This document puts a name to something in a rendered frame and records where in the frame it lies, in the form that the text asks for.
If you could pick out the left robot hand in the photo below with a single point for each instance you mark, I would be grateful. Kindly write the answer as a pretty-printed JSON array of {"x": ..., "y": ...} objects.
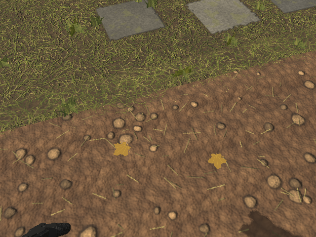
[{"x": 49, "y": 230}]

